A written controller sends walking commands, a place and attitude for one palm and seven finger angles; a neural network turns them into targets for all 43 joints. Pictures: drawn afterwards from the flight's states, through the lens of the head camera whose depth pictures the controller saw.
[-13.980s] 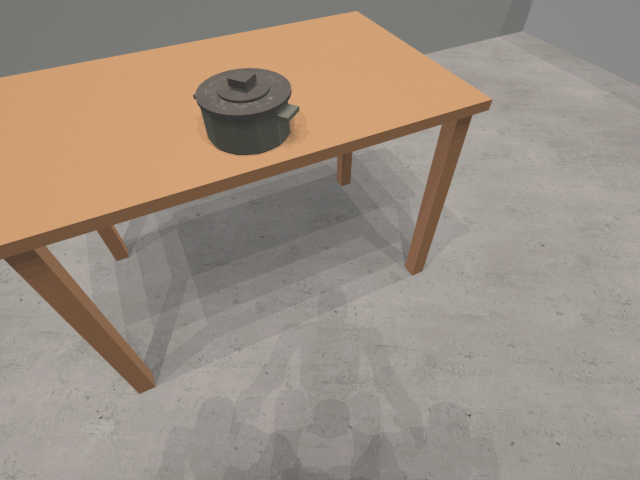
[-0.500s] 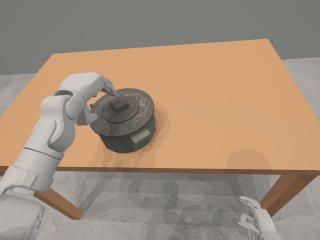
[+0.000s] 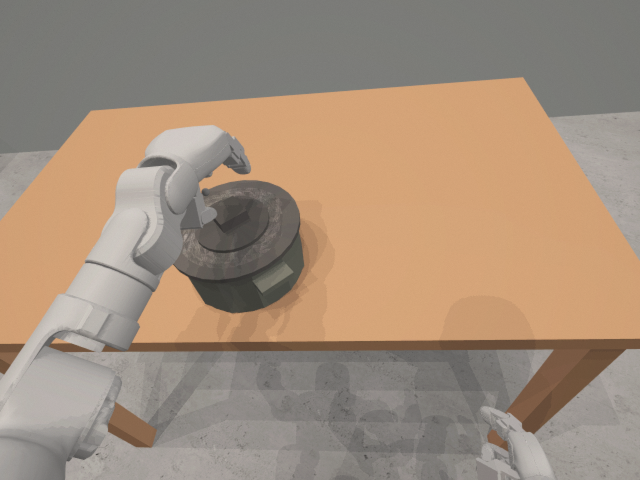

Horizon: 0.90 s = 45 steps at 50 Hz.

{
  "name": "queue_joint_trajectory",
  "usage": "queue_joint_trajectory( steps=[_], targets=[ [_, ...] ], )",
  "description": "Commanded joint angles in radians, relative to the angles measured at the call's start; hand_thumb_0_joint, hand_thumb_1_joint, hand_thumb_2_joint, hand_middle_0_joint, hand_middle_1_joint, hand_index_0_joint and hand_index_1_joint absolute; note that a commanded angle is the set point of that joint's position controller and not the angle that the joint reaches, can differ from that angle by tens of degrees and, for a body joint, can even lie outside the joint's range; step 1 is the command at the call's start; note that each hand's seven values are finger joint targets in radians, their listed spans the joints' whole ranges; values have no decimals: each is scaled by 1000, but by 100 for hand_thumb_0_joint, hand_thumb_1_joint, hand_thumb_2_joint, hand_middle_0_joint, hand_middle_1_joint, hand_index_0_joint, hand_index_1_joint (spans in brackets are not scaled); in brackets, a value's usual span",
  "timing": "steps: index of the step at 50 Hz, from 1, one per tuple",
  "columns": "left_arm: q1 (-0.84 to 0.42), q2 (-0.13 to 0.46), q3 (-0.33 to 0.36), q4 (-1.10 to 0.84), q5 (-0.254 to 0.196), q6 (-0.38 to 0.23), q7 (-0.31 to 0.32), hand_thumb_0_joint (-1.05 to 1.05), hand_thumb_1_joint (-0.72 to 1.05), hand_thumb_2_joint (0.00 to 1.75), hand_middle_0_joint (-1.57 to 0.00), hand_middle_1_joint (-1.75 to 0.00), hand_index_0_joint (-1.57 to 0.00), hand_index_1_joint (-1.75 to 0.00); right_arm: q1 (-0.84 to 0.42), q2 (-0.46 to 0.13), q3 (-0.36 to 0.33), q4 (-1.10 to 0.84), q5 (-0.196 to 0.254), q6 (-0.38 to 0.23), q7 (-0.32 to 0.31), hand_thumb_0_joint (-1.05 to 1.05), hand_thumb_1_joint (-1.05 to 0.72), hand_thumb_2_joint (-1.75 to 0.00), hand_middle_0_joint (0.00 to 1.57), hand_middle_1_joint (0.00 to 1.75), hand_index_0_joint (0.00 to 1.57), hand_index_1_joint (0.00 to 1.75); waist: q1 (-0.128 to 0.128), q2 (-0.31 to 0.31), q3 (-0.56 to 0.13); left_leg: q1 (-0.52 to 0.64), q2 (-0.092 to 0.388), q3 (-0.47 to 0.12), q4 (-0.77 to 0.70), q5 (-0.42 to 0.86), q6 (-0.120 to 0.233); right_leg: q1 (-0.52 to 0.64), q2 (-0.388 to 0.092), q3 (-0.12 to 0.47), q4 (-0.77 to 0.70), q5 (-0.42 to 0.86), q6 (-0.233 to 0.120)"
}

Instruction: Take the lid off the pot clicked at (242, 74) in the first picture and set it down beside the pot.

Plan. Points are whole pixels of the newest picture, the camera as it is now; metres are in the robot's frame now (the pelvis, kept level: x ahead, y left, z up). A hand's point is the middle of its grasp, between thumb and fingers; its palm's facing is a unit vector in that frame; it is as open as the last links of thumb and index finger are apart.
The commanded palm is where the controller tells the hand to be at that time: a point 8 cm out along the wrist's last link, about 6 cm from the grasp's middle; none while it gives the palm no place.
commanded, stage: move the open hand above the knob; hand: left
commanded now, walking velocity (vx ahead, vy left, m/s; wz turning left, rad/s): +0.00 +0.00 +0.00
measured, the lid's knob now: (228, 213) +0.45 +0.15 +0.10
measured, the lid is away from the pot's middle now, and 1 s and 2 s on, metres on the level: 0.00 0.00 0.00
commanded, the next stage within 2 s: lower the open fingers around the knob in 0.86 s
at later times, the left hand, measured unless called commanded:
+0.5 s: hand (210, 187) +0.42 +0.15 +0.17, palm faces -0.21 -0.05 -0.98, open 10.0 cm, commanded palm +0.40 +0.15 +0.23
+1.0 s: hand (206, 192) +0.42 +0.15 +0.17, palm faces -0.20 -0.04 -0.98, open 10.0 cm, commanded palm +0.40 +0.15 +0.23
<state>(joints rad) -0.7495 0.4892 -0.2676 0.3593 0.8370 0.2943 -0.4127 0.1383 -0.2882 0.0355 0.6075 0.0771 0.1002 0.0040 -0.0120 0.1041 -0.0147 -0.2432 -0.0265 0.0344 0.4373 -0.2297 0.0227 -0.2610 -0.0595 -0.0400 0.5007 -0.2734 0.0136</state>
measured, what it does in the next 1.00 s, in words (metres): stands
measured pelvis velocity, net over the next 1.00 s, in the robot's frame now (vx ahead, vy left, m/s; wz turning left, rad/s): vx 0.00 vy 0.00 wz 0.00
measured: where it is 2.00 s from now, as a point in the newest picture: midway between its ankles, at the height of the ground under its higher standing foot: outside the picture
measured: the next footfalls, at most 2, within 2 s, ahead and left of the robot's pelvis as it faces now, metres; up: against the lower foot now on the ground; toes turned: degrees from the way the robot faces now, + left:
none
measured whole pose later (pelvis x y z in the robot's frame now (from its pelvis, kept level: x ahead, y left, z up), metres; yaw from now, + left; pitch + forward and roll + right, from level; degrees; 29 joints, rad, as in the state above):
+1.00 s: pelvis +0.00 +0.00 +0.00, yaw +0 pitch +2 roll +1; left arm -0.77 0.47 -0.29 0.40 0.84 0.31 -0.40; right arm 0.13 -0.28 0.04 0.61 0.08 0.11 -0.01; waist -0.01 0.09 -0.02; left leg -0.24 -0.03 0.03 0.43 -0.22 0.02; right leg -0.25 -0.06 -0.04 0.49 -0.26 0.01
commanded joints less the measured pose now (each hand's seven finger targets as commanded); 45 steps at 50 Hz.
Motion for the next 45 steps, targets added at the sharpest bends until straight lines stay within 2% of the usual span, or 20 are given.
queue_joint_trajectory(
  steps=[1,3,6,9,13,15,17,18,22,24,27,31,34,35,37,39,41,43,44,45],
  targets=[
    [-476,218,139,-115,17,5,48,0,-30,147,-85,-8,-85,-8,-108,-97,-42,-147,6,-47,-1,0,-90,-90,20,30,20,30,-10,-149,-350,130,-10,-27,-3,297,44,118,42,-7,-39,372,-40],
    [-523,224,132,-119,32,3,47,0,-30,147,-85,-8,-85,-8,-105,-93,-39,-142,5,-45,-3,0,-90,-90,20,30,20,30,-8,-149,-355,133,-8,-25,-14,293,41,119,42,-10,-35,366,-38],
    [-456,218,143,-73,21,0,48,0,-30,147,-85,-8,-85,-8,-101,-100,-40,-146,6,-43,-4,0,-90,-90,20,30,20,30,-4,-145,-348,122,-8,-26,-9,293,42,122,41,-8,-39,367,-41],
    [-536,204,111,-122,39,-2,49,0,-30,147,-85,-8,-85,-8,-105,-90,-38,-148,7,-41,-5,0,-90,-90,20,30,20,30,-8,-130,-368,144,-7,-25,-20,289,42,116,41,-9,-37,349,-40],
    [-514,239,147,-64,36,0,56,0,-30,147,-85,-8,-85,-8,-95,-93,-36,-141,5,-40,-10,0,-90,-90,20,30,20,30,-4,-147,-345,124,-5,-24,-26,264,42,119,43,-8,-44,333,-39],
    [-569,188,92,-69,39,4,55,0,-30,147,-85,-8,-85,-8,-99,-89,-34,-138,8,-38,-13,0,-90,-90,20,30,20,30,-17,-133,-322,125,-6,-23,-35,235,40,90,42,-12,-51,299,-39],
    [-575,238,140,-147,35,-10,60,0,-30,147,-85,-8,-85,-8,-99,-90,-39,-150,4,-45,-12,0,-90,-90,20,30,20,30,-1,-119,-412,160,-6,-27,-26,283,45,140,41,-1,-40,338,-41],
    [-583,221,123,-166,38,-13,60,0,-30,147,-85,-8,-85,-8,-106,-86,-41,-154,2,-49,-13,0,-90,-90,20,30,20,30,-5,-101,-418,176,-6,-28,-21,310,46,133,40,-1,-36,358,-43],
    [-450,220,142,13,31,8,61,0,-30,147,-85,-8,-85,-8,-87,-98,-31,-129,8,-38,-9,0,-90,-90,20,30,20,30,0,-186,-297,94,-2,-22,-38,254,37,112,45,-15,-52,325,-37],
    [-536,185,92,-82,38,7,57,0,-30,147,-85,-8,-85,-8,-111,-91,-33,-147,9,-37,-12,0,-90,-90,20,30,20,30,-7,-136,-335,121,-6,-19,-38,238,40,107,40,-8,-52,312,-38],
    [-549,230,132,-133,37,-3,58,0,-30,147,-85,-8,-85,-8,-105,-88,-38,-151,3,-45,-14,0,-90,-90,20,30,20,30,-4,-119,-402,161,-5,-27,-23,287,47,134,42,0,-44,346,-41],
    [-516,238,147,-57,26,-1,57,0,-30,147,-85,-8,-85,-8,-98,-100,-36,-136,5,-41,-21,0,-90,-90,20,30,20,30,-9,-149,-338,125,-4,-24,-27,262,46,116,41,-5,-57,341,-40],
    [-543,186,94,-145,37,-10,52,0,-30,147,-85,-8,-85,-8,-114,-82,-35,-153,5,-47,-15,0,-90,-90,20,30,20,30,-5,-101,-393,172,-6,-28,-23,316,44,123,40,-5,-42,365,-43],
    [-506,178,96,-125,33,-6,50,0,-30,147,-85,-8,-85,-8,-111,-81,-36,-151,5,-46,-11,0,-90,-90,20,30,20,30,-5,-125,-374,168,-4,-30,-18,326,44,117,42,-7,-43,373,-42],
    [-476,234,145,-99,31,-3,51,0,-30,147,-85,-8,-85,-8,-108,-93,-32,-144,5,-38,-11,0,-90,-90,20,30,20,30,1,-149,-365,135,-4,-21,-26,299,42,139,41,-4,-47,370,-39],
    [-495,187,99,-119,35,3,52,0,-30,147,-85,-8,-85,-8,-126,-84,-29,-153,9,-37,-10,0,-90,-90,20,30,20,30,-3,-126,-342,135,-6,-25,-27,299,40,118,41,-9,-46,360,-42],
    [-479,211,132,-112,24,9,56,0,-30,147,-85,-8,-85,-8,-125,-96,-36,-149,8,-34,-11,0,-90,-90,20,30,20,30,-2,-149,-333,134,-1,-27,-22,293,44,113,42,-9,-53,355,-44],
    [-540,232,131,-194,35,3,56,0,-30,147,-85,-8,-85,-8,-133,-86,-32,-158,5,-39,-12,0,-90,-90,20,30,20,30,2,-113,-390,156,-6,-24,-24,302,43,142,38,-1,-45,368,-41],
    [-508,199,106,-146,37,9,54,0,-30,147,-85,-8,-85,-8,-134,-81,-28,-154,5,-40,-13,0,-90,-90,20,30,20,30,-1,-130,-371,149,-7,-28,-23,304,42,130,41,-5,-42,365,-42],
    [-492,217,125,-110,40,15,56,0,-30,147,-85,-8,-85,-8,-126,-86,-28,-144,7,-37,-15,0,-90,-90,20,30,20,30,0,-134,-349,139,-4,-22,-24,289,40,120,42,-5,-47,354,-40]
  ],
)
